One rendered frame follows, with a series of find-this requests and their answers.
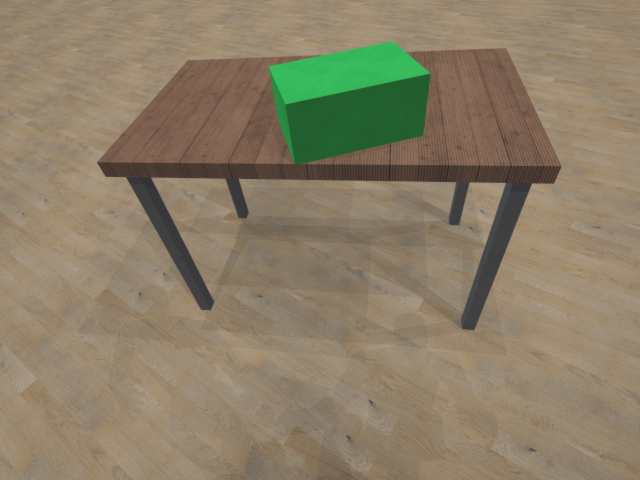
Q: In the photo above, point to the carton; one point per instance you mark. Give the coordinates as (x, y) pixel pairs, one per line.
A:
(348, 101)

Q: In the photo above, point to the table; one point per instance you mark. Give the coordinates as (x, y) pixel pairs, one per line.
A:
(217, 118)

